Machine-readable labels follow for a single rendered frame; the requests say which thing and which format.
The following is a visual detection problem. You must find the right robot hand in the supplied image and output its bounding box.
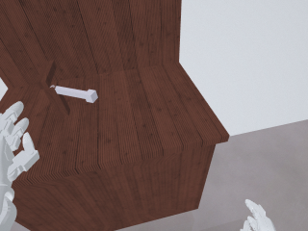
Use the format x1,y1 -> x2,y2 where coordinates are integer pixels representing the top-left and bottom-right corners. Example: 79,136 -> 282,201
240,199 -> 276,231

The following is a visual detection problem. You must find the counter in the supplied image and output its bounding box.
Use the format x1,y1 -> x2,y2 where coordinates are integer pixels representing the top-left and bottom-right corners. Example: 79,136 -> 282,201
0,0 -> 230,231

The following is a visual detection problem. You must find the tap lever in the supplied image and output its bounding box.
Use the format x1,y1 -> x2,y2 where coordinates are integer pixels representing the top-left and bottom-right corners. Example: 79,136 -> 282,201
50,85 -> 98,103

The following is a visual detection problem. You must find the left robot hand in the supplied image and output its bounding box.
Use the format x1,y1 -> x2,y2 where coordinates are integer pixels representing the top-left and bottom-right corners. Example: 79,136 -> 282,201
0,101 -> 39,187

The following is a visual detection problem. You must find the robot left forearm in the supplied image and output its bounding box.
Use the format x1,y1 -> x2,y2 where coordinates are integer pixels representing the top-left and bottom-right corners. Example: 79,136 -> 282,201
0,184 -> 17,231

